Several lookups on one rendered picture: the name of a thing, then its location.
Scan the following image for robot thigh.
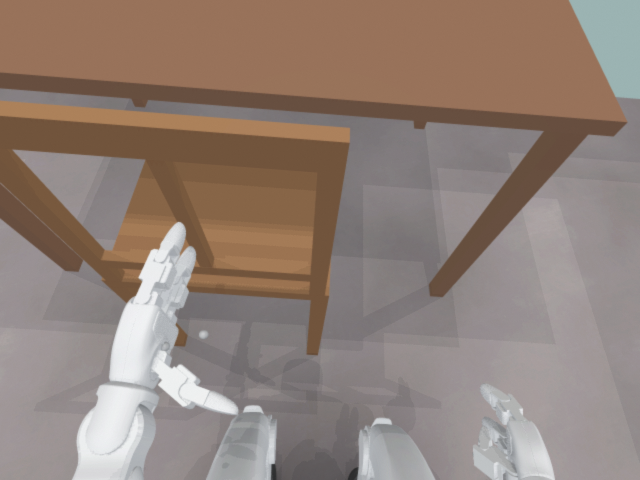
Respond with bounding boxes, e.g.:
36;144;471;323
359;424;435;480
206;412;277;480

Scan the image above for table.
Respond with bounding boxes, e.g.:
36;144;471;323
0;0;627;297

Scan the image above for left robot thigh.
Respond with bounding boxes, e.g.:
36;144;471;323
206;412;277;480

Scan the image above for left robot forearm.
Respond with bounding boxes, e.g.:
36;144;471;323
72;381;159;480

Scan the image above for chair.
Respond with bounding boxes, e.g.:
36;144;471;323
0;101;350;355

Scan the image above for robot left hand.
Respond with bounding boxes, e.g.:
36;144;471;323
109;222;238;415

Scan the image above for right robot thigh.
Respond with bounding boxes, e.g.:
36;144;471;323
359;424;435;480

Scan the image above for robot right hand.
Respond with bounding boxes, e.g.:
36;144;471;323
473;383;555;480

